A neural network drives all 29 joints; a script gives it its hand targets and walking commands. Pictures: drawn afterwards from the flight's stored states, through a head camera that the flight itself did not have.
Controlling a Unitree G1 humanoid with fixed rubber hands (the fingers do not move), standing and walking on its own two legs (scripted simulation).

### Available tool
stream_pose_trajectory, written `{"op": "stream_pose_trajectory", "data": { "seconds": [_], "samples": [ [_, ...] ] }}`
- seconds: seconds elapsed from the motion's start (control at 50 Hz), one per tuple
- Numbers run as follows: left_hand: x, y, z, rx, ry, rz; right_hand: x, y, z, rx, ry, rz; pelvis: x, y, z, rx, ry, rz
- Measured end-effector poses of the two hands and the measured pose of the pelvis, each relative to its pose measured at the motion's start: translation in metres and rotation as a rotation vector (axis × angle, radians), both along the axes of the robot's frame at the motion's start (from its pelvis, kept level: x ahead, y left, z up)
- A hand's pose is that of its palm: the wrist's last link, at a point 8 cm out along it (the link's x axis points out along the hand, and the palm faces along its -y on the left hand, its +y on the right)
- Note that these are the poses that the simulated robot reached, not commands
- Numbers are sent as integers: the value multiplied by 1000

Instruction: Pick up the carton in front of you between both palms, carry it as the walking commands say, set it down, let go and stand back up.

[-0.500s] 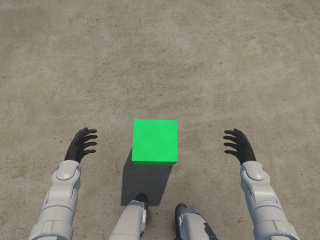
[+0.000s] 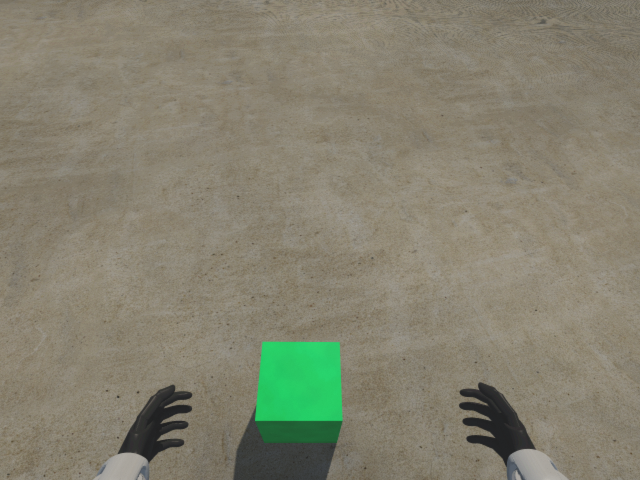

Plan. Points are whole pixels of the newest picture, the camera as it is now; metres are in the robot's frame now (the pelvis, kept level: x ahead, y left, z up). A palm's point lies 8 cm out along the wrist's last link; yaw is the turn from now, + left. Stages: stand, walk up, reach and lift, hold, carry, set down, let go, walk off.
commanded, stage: let go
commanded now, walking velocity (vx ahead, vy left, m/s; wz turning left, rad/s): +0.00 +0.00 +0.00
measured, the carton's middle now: (300, 394) +0.40 +0.05 -0.65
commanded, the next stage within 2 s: stand in 0.24 s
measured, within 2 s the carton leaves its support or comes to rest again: neither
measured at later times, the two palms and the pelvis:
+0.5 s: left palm (93, 459) +0.15 +0.29 -0.09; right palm (546, 467) +0.14 -0.27 -0.08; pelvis +0.01 +0.01 -0.01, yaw -1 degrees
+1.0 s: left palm (83, 475) +0.14 +0.31 -0.10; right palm out of the picture +0.13 -0.28 -0.09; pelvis +0.02 +0.02 +0.00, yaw -1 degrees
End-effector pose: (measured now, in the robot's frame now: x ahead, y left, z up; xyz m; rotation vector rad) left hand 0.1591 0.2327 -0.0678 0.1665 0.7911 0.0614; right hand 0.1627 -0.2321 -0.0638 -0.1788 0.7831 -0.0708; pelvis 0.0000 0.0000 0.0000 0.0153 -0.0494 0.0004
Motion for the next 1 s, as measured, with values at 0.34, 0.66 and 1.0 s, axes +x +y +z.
{"op": "stream_pose_trajectory", "data": {
  "seconds": [0.34, 0.66, 1.0],
  "samples": [
    [1, 31, -8, 115, 26, 16, -11, -12, -16, -105, 67, -29, 4, 10, -5, -12, 17, -11],
    [-4, 66, -26, 190, 128, 24, -16, -46, -20, -216, 153, -84, 21, 16, -5, -15, 54, -24],
    [-21, 73, -30, 202, 187, 35, -33, -46, -26, -209, 208, -94, 18, 18, -1, -14, 36, -25]
  ]
}}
